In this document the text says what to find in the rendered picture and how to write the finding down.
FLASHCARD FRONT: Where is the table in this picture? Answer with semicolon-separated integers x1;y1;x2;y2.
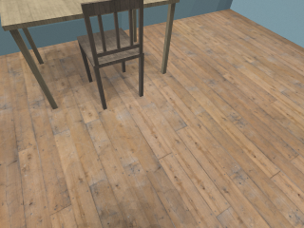
0;0;180;109

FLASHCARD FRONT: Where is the chair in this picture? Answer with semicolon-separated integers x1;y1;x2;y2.
77;0;144;110

